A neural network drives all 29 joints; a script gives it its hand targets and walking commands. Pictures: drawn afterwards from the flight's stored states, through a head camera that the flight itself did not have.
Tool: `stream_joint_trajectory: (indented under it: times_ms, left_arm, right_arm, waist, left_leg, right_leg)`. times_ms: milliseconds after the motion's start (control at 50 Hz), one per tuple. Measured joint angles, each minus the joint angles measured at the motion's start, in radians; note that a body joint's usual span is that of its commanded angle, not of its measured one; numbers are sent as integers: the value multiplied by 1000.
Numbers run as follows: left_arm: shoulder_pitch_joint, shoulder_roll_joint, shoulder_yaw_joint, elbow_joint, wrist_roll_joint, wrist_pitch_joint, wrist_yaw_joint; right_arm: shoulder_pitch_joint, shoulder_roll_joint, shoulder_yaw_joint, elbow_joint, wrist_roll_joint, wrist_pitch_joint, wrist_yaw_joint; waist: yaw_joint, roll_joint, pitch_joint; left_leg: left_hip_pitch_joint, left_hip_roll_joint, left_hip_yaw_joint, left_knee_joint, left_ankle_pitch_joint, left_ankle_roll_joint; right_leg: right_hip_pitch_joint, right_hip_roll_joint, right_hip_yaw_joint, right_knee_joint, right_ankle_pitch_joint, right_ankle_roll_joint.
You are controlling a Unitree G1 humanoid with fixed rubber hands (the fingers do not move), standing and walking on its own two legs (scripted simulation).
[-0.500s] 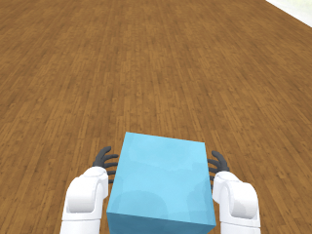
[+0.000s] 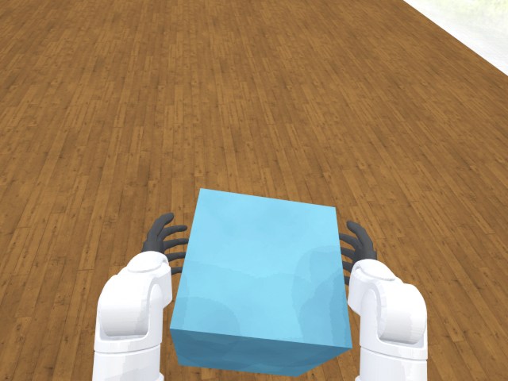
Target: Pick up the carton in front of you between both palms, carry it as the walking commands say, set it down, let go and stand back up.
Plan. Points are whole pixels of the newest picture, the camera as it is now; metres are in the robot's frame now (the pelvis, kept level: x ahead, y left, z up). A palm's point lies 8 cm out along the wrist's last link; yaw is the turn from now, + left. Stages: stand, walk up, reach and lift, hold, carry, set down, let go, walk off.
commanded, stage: carry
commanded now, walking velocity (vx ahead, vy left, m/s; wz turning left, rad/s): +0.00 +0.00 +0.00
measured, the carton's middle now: (252, 290) +0.29 +0.01 -0.01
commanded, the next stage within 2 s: hold in 1.74 s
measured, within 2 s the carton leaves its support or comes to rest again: neither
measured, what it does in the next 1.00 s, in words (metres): steps on the spot: right foot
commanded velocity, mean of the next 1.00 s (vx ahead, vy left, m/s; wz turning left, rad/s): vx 0.00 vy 0.00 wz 0.00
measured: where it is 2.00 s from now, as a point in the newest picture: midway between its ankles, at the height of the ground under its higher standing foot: outside the picture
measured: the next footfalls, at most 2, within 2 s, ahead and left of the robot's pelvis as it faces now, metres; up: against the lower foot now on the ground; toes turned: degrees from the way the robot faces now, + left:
right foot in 0.08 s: +0.11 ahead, -0.14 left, +0.00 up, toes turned +6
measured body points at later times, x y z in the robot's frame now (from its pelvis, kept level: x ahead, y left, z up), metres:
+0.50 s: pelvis +0.10 -0.03 -0.01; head +0.08 -0.03 +0.44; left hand +0.39 +0.13 +0.07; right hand +0.40 -0.17 +0.07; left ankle +0.07 +0.08 -0.74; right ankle +0.07 -0.13 -0.74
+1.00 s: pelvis +0.08 -0.03 -0.01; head +0.04 -0.03 +0.44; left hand +0.35 +0.13 +0.06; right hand +0.36 -0.17 +0.06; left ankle +0.07 +0.08 -0.74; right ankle +0.07 -0.13 -0.74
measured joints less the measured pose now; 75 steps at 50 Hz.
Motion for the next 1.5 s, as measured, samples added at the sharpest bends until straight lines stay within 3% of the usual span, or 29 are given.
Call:
stream_joint_trajectory:
  times_ms: [100, 220, 380, 660, 860, 1120, 1260, 1500]
  left_arm:
    - [6, 0, -11, -9, 4, -2, 0]
    - [3, 1, 0, 84, 10, 3, -16]
    - [-1, 0, 12, 120, 16, -16, -27]
    - [16, 3, 2, 81, 9, -8, -21]
    - [34, 6, -11, 131, 20, -26, -25]
    - [71, 12, -23, 253, 56, -181, -50]
    - [86, 14, -12, 328, 84, -292, -77]
    - [11, 2, 70, 547, 130, -515, -116]
  right_arm:
    - [12, -3, 4, -9, -9, -9, 14]
    - [22, -6, 1, 47, -7, 17, -8]
    - [4, -2, -5, 76, -7, 17, -22]
    - [18, -5, 11, 49, -11, 16, -11]
    - [39, -9, 14, 98, -23, -6, 1]
    - [69, -15, 29, 223, -65, -163, 36]
    - [87, -17, 23, 297, -96, -280, 89]
    - [22, -5, -65, 508, -145, -508, 130]
  waist:
    - [-3, -4, -32]
    - [-8, 48, -112]
    - [-6, 47, -125]
    - [0, 38, -104]
    - [-3, 39, -121]
    - [-1, 38, -106]
    - [1, 36, -104]
    - [0, 36, -84]
  left_leg:
    - [43, -12, -6, 63, -87, -23]
    - [82, 12, -27, 111, -171, -54]
    - [73, 31, -40, 172, -230, -76]
    - [73, 36, -47, 189, -240, -83]
    - [81, 35, -47, 168, -215, -79]
    - [72, 30, -47, 140, -172, -71]
    - [65, 29, -45, 134, -158, -68]
    - [48, 29, -44, 128, -136, -63]
  right_leg:
    - [43, -30, -43, -230, 307, -4]
    - [96, -12, -64, -193, 186, -26]
    - [91, -3, -73, -136, 123, -35]
    - [92, -1, -79, -115, 106, -44]
    - [101, 1, -80, -138, 132, -47]
    - [92, 1, -82, -164, 174, -50]
    - [83, 1, -81, -168, 188, -51]
    - [67, 1, -81, -175, 211, -54]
